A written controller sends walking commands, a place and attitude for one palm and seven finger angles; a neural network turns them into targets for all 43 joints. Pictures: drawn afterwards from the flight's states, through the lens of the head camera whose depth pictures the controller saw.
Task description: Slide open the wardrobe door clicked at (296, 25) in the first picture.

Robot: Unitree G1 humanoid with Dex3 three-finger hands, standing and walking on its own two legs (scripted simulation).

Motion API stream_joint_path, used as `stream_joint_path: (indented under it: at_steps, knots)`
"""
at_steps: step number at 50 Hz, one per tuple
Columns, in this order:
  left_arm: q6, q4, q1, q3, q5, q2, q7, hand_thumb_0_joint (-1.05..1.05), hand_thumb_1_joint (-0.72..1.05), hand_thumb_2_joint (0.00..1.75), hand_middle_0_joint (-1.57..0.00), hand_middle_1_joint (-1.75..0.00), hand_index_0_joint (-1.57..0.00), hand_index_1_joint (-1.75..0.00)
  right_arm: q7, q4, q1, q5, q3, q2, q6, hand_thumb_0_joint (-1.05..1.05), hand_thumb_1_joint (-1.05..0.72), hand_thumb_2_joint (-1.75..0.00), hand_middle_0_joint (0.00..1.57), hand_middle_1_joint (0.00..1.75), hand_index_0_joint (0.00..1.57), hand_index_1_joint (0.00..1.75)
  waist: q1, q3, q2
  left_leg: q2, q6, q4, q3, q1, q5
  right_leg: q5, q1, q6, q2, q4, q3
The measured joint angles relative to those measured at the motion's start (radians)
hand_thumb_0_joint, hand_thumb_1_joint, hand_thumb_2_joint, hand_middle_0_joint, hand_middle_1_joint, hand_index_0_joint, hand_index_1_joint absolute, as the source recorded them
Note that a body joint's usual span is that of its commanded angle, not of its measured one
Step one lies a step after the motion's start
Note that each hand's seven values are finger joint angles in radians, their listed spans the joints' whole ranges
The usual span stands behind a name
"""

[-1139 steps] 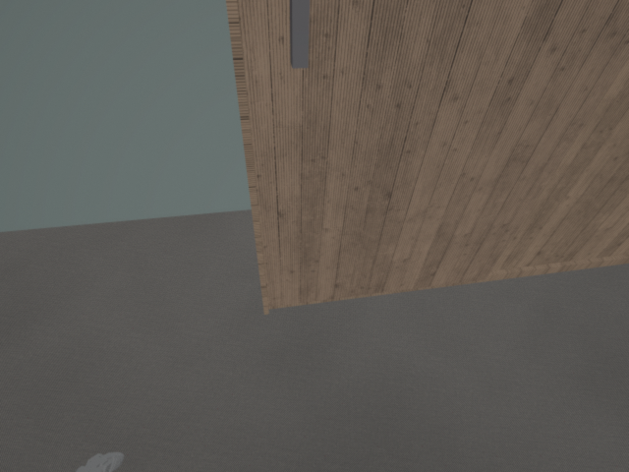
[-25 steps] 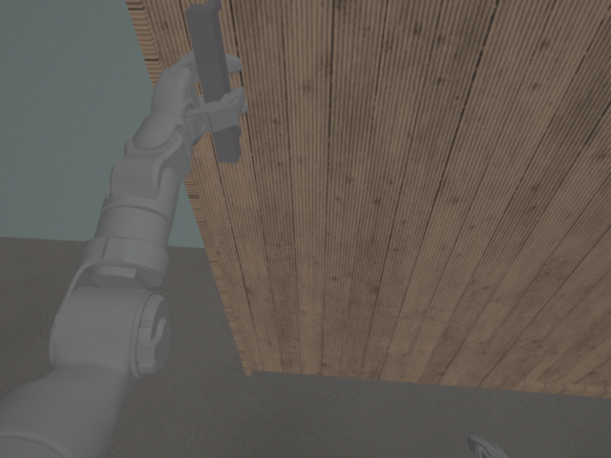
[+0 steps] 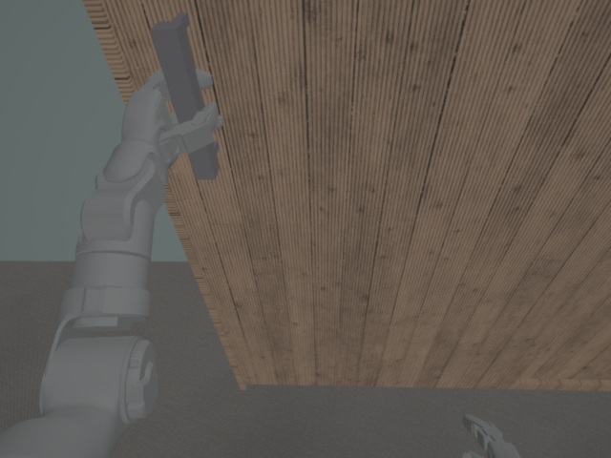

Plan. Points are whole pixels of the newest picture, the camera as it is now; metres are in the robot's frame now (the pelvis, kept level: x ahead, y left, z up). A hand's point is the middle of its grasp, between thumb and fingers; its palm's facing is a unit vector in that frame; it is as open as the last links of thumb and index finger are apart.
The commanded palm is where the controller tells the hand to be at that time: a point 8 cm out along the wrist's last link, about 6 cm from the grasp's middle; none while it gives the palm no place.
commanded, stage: tug the door sideways, standing still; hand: left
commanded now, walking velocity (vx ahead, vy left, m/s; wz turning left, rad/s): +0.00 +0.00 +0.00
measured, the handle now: (195, 101) +0.48 +0.15 +0.26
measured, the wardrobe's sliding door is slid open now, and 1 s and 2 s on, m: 0.00 0.05 0.16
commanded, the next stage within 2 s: step sideways, sliding the door along in 0.84 s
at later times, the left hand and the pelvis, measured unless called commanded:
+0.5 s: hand (209, 127) +0.42 +0.12 +0.26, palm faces +0.08 -0.99 -0.06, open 6.2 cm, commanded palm +0.40 +0.12 +0.26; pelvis +0.00 +0.00 +0.00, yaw +6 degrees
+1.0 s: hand (243, 128) +0.42 +0.08 +0.26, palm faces +0.01 -1.00 -0.08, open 6.5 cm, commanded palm +0.40 +0.11 +0.26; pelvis -0.02 +0.01 -0.01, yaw +6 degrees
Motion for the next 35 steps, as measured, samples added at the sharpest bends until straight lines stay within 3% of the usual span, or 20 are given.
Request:
stream_joint_path:
  at_steps: [4, 13, 35]
  knots:
    - [0.037, -0.074, 0.027, -0.012, 0.0, -0.014, 0.011, -0.01, 0.69, 0.74, -0.34, -1.4, -0.3, -1.4, 0.001, -0.01, -0.019, 0.001, -0.004, -0.001, 0.007, 0.01, -0.91, -0.89, 0.2, 0.3, 0.2, 0.3, 0.01, -0.002, -0.001, -0.002, 0.0, 0.003, -0.004, 0.004, -0.01, -0.008, 0.006, 0.001, -0.001, 0.001, -0.002]
    - [0.094, -0.059, -0.061, -0.092, 0.02, -0.079, 0.063, -0.01, 0.67, 0.78, -0.36, -1.4, -0.32, -1.4, 0.003, 0.028, -0.059, -0.01, -0.015, -0.003, 0.004, 0.01, -0.91, -0.89, 0.2, 0.3, 0.2, 0.3, 0.057, 0.005, 0.001, -0.016, -0.001, 0.031, -0.057, -0.029, -0.016, -0.019, -0.01, 0.004, -0.01, 0.029, -0.05]
    - [-0.001, 0.15, -0.228, -0.215, 0.02, -0.148, 0.148, -0.03, 0.72, 0.76, -0.34, -1.4, -0.21, -1.4, 0.034, 0.095, -0.032, -0.027, -0.001, 0.041, -0.051, 0.01, -0.91, -0.89, 0.2, 0.3, 0.2, 0.3, 0.069, 0.027, -0.002, -0.052, 0.007, 0.068, -0.107, -0.089, 0.005, -0.039, -0.053, 0.01, -0.031, 0.076, -0.066]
